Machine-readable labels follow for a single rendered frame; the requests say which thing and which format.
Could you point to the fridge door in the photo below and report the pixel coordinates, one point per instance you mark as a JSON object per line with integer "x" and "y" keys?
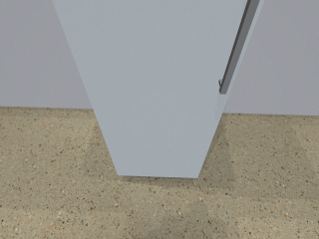
{"x": 151, "y": 70}

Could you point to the handle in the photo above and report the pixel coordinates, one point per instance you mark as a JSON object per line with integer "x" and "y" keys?
{"x": 246, "y": 21}

